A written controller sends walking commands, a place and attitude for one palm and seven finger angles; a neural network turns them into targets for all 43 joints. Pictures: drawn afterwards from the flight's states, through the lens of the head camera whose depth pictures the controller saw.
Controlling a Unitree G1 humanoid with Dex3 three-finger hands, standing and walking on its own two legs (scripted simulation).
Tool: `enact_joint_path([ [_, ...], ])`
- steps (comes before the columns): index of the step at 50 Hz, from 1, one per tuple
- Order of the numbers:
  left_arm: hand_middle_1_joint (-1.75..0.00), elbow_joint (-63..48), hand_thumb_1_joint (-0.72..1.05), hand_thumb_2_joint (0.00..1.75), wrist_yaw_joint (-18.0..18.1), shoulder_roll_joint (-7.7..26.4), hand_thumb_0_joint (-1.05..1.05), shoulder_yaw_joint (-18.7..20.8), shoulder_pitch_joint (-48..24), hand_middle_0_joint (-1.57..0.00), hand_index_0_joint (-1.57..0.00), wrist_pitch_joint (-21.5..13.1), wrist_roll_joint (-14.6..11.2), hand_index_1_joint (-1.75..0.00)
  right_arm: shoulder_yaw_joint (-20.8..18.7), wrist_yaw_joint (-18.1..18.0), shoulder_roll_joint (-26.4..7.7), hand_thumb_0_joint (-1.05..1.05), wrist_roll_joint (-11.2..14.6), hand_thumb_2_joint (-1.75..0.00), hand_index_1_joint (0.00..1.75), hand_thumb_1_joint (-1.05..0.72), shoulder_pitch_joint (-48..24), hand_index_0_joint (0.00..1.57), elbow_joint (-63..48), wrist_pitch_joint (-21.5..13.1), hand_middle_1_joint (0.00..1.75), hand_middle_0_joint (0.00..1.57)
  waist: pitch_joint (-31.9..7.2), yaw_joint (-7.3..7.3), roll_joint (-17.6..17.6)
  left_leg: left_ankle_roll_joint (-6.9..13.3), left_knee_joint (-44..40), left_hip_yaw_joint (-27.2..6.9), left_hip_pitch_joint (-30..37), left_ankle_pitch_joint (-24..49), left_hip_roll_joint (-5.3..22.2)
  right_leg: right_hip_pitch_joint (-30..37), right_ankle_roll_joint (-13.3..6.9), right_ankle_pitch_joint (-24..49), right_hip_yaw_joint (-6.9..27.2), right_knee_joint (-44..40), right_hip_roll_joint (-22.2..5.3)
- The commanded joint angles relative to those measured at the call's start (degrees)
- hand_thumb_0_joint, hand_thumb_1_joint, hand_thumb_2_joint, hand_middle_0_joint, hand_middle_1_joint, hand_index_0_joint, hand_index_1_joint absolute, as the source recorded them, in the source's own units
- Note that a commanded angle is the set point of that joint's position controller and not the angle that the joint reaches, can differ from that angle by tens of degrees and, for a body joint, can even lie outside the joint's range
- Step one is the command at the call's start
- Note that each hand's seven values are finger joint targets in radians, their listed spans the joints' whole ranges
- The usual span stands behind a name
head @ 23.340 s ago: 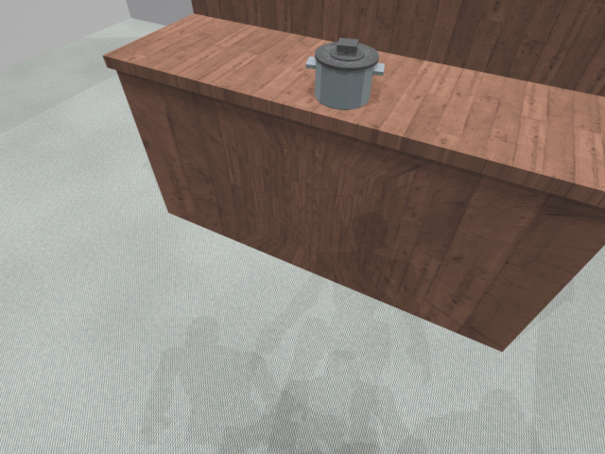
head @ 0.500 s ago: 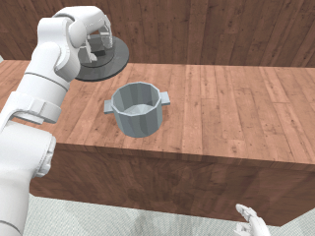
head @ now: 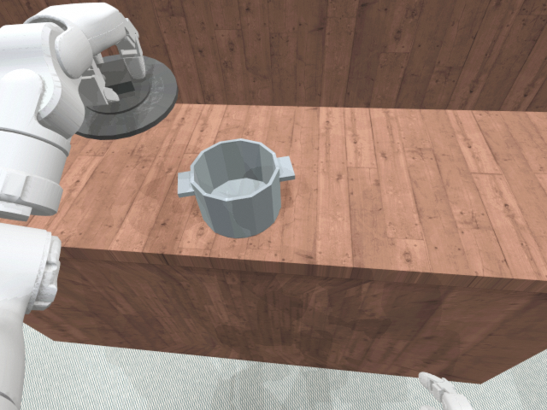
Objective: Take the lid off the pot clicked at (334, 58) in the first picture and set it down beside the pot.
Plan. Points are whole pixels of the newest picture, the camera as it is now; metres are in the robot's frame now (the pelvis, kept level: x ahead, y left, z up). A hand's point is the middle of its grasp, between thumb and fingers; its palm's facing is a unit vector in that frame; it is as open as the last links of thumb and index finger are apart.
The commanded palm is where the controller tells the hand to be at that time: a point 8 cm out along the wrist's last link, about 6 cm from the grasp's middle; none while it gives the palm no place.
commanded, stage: move the lid sideways beside the pot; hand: left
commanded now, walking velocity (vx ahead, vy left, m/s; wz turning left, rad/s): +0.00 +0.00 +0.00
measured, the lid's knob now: (110, 78) +0.48 +0.22 +0.26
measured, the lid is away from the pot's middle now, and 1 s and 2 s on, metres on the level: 0.15 0.25 0.25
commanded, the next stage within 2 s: lower the lid onto the table in 0.98 s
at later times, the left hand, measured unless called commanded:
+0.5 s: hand (63, 77) +0.46 +0.27 +0.27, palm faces -0.17 -0.01 -0.99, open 7.7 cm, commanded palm +0.44 +0.26 +0.34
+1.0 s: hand (26, 84) +0.45 +0.31 +0.27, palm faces -0.20 +0.00 -0.98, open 7.6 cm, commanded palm +0.45 +0.30 +0.34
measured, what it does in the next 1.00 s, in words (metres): stands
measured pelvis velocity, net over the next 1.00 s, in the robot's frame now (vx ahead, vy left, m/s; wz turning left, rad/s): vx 0.01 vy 0.01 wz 0.01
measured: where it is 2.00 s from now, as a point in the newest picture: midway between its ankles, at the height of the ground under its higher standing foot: outside the picture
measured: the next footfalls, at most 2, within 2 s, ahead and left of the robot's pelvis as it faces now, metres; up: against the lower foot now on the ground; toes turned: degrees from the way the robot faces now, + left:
none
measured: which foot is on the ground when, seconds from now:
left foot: down 0.00-1.00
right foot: down 0.00-1.00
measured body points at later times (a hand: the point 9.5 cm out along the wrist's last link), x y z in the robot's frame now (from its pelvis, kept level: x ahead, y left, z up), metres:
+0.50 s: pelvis +0.00 +0.01 +0.00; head +0.04 -0.01 +0.45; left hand +0.46 +0.26 +0.33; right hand +0.12 -0.25 -0.12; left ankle +0.02 +0.08 -0.74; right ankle +0.00 -0.14 -0.74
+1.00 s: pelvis +0.01 +0.01 +0.00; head +0.05 +0.00 +0.45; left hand +0.46 +0.31 +0.32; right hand +0.11 -0.25 -0.12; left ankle +0.02 +0.08 -0.74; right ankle +0.00 -0.14 -0.74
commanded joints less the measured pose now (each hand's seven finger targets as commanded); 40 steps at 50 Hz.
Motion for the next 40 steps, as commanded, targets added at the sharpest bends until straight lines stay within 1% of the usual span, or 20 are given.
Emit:
enact_joint_path([
  [1,-0.88,-9.9,0.53,1.15,2.9,15.72,0.0,6.43,-37.92,-0.78,-0.85,-0.25,1.6,-0.95,-2.26,-0.56,-6.39,0.0,0.87,-0.9,0.3,-0.9,-5.04,0.2,-8.02,-1.55,0.3,0.2,-21.91,-0.26,-2.23,1.09,-2.27,-1.58,12.42,12.16,0.66,2.21,-3.79,10.49,-2.68,-2.25,2.81],
  [3,-0.88,-10.68,0.53,1.15,3.52,14.41,0.0,4.93,-36.41,-0.78,-0.85,-1.06,0.34,-0.95,-2.67,-0.72,-7.13,0.0,0.54,-0.9,0.3,-0.9,-3.89,0.2,-7.8,-1.96,0.3,0.2,-22.84,-1.0,0.41,1.05,-1.39,-2.37,14.74,13.71,0.62,0.86,-4.13,10.07,-2.46,-2.44,2.53],
  [4,-0.88,-14.29,0.53,1.15,4.03,20.1,0.0,9.21,-39.91,-0.78,-0.85,-1.63,1.93,-0.95,-2.53,-0.7,-6.66,0.0,0.35,-0.9,0.3,-0.9,-3.66,0.2,-7.82,-2.02,0.3,0.2,-27.44,0.1,1.41,0.93,-2.0,-2.26,15.62,13.72,0.64,3.22,-3.95,9.9,-2.07,-2.23,3.15],
  [7,-0.88,-6.63,0.53,1.15,3.34,19.25,0.0,8.43,-38.8,-0.78,-0.85,-2.11,2.13,-0.95,-2.25,-1.33,-6.63,0.0,0.62,-0.9,0.3,-0.9,-3.47,0.2,-7.04,-1.52,0.3,0.2,-23.17,-0.71,-0.91,1.29,-1.9,-1.93,12.72,11.73,0.38,2.29,-3.96,10.2,-2.57,-2.64,3.01],
  [8,-0.88,-7.73,0.53,1.15,3.69,19.62,0.0,8.52,-36.85,-0.78,-0.85,-2.69,0.69,-0.95,-2.74,-1.18,-7.69,0.0,0.52,-0.9,0.3,-0.9,-2.23,0.2,-6.94,-1.57,0.3,0.2,-23.92,-0.96,0.28,1.15,-1.44,-2.37,13.66,13.6,0.45,2.54,-4.16,11.29,-2.31,-2.69,2.52],
  [9,-0.88,-10.96,0.53,1.15,3.87,21.65,0.0,9.51,-40.71,-0.78,-0.85,-3.32,1.96,-0.95,-2.39,-1.13,-6.79,0.0,0.54,-0.9,0.3,-0.9,-2.89,0.2,-7.44,-1.63,0.3,0.2,-26.92,-0.38,1.09,1.0,-2.01,-2.24,14.35,14.11,0.46,3.82,-3.95,10.98,-2.25,-2.38,3.13],
  [11,-0.88,-10.43,0.53,1.15,3.81,18.84,0.0,7.52,-41.48,-0.78,-0.85,-3.79,1.97,-0.95,-2.44,-1.32,-6.45,0.0,0.61,-0.9,0.3,-0.9,-3.1,0.2,-7.31,-2.02,0.3,0.2,-25.89,-1.0,2.72,1.13,-1.42,-2.64,16.02,15.72,0.44,1.74,-4.15,11.18,-2.66,-2.38,3.2],
  [13,-0.88,-6.13,0.53,1.15,3.8,19.88,0.0,8.34,-36.56,-0.78,-0.85,-3.8,1.1,-0.95,-2.88,-1.33,-7.77,0.0,0.43,-0.9,0.3,-0.9,-1.05,0.2,-6.36,-1.57,0.3,0.2,-23.63,-1.42,2.1,0.97,-1.01,-2.91,15.46,16.16,0.68,0.73,-4.32,11.22,-2.53,-3.24,2.83],
  [16,-0.88,-4.39,0.53,1.15,3.5,21.1,0.0,9.15,-38.56,-0.78,-0.85,-4.13,2.33,-0.95,-2.46,-1.39,-7.1,0.0,0.53,-0.9,0.3,-0.9,-1.65,0.2,-6.32,-1.15,0.3,0.2,-23.41,-0.91,-0.54,1.3,-2.0,-2.24,13.02,12.99,0.48,2.39,-4.04,10.7,-2.76,-3.15,3.19],
  [18,-0.88,-9.73,0.53,1.15,3.91,21.27,0.0,8.7,-39.9,-0.78,-0.85,-5.16,1.17,-0.95,-2.97,-1.22,-7.92,0.0,0.44,-0.9,0.3,-0.9,-1.43,0.2,-6.77,-1.23,0.3,0.2,-26.49,-1.26,3.69,0.94,-0.95,-2.96,16.63,18.88,0.68,2.07,-4.35,13.02,-2.39,-2.88,2.68],
  [19,-0.88,-12.39,0.53,1.15,4.09,22.86,0.0,10.34,-42.13,-0.78,-0.85,-5.48,2.55,-0.95,-2.89,-1.04,-6.93,0.0,0.09,-0.9,0.3,-0.9,-1.35,0.2,-7.0,-1.49,0.3,0.2,-29.86,-0.61,3.44,0.88,-1.03,-3.21,18.22,20.83,0.7,2.86,-4.05,12.73,-2.4,-2.62,3.47],
  [23,-0.88,-2.43,0.53,1.15,3.32,23.69,0.0,11.76,-32.45,-0.78,-0.85,-4.72,1.68,-0.95,-3.26,-0.71,-8.47,0.0,0.28,-0.9,0.3,-0.9,0.49,0.2,-5.87,-0.07,0.3,0.2,-23.65,-0.81,0.89,0.83,-0.8,-2.93,14.45,21.21,0.96,1.87,-4.26,13.78,-2.69,-3.54,2.83],
  [27,-0.88,-5.69,0.53,1.15,3.06,21.63,0.0,9.43,-37.46,-0.78,-0.85,-4.62,3.1,-0.95,-3.06,-0.72,-7.36,0.0,0.53,-0.9,0.3,-0.9,-1.17,0.2,-6.78,0.39,0.3,0.2,-24.71,-0.89,1.81,1.05,-0.9,-2.93,15.79,21.56,1.13,0.66,-4.21,12.41,-3.13,-3.04,3.64],
  [28,-0.88,-7.38,0.53,1.15,3.4,22.7,0.0,10.02,-36.03,-0.78,-0.85,-5.05,2.01,-0.95,-3.45,-0.56,-8.37,0.0,0.34,-0.9,0.3,-0.9,0.12,0.2,-6.59,0.43,0.3,0.2,-26.14,-1.09,2.55,0.84,-0.29,-3.35,17.26,23.79,1.16,1.0,-4.25,13.24,-2.78,-3.47,3.12],
  [29,-0.88,-11.39,0.53,1.15,3.63,27.08,0.0,13.13,-39.66,-0.78,-0.85,-5.57,3.52,-0.95,-3.16,-0.47,-7.75,0.0,0.23,-0.9,0.3,-0.9,-0.6,0.2,-7.23,0.33,0.3,0.2,-29.72,-0.29,3.18,0.77,-0.96,-3.21,18.03,23.83,1.24,2.71,-4.02,12.84,-2.51,-3.03,3.75],
  [31,-0.88,-10.2,0.53,1.15,3.42,25.37,0.0,12.52,-39.11,-0.78,-0.85,-5.72,3.43,-0.95,-3.15,-0.78,-7.24,0.0,0.24,-0.9,0.3,-0.9,-1.06,0.2,-7.14,0.06,0.3,0.2,-29.03,-0.59,3.74,1.05,-0.11,-3.27,18.85,26.17,1.05,1.45,-4.16,13.76,-2.65,-2.72,3.68],
  [33,-0.88,-7.57,0.53,1.15,3.36,27.34,0.0,14.18,-34.17,-0.78,-0.85,-5.79,2.09,-0.95,-3.57,-0.58,-8.66,0.0,0.25,-0.9,0.3,-0.9,0.61,0.2,-6.79,0.51,0.3,0.2,-27.27,-0.59,3.74,0.74,0.43,-3.61,17.72,27.67,1.25,1.55,-4.27,14.62,-2.47,-3.21,3.13],
  [36,-0.88,-2.65,0.53,1.15,2.56,25.99,0.0,12.59,-34.43,-0.78,-0.85,-5.46,3.24,-0.95,-2.99,-0.74,-7.85,0.0,0.56,-0.9,0.3,-0.9,-0.29,0.2,-6.68,1.4,0.3,0.2,-23.41,-0.51,-0.65,1.11,-1.11,-2.45,13.45,20.55,1.22,1.57,-3.97,12.43,-3.34,-3.32,3.6],
  [39,-0.88,-8.98,0.53,1.15,3.32,27.76,0.0,12.61,-38.39,-0.78,-0.85,-6.57,3.68,-0.95,-3.16,-0.71,-7.82,0.0,0.36,-0.9,0.3,-0.9,-0.04,0.2,-7.23,1.56,0.3,0.2,-28.27,-0.6,3.67,0.91,-0.91,-2.79,16.6,22.41,1.22,2.11,-4.03,11.81,-2.87,-3.23,3.84],
  [40,-0.88,-5.82,0.53,1.15,3.25,28.33,0.0,13.65,-37.05,-0.78,-0.85,-6.52,4.2,-0.95,-3.16,-1.02,-7.82,0.0,0.28,-0.9,0.3,-0.9,-0.33,0.2,-7.0,1.5,0.3,0.2,-26.03,-0.75,2.84,1.4,-0.1,-2.77,15.75,21.78,1.21,1.16,-4.24,12.01,-3.01,-3.44,3.84],
])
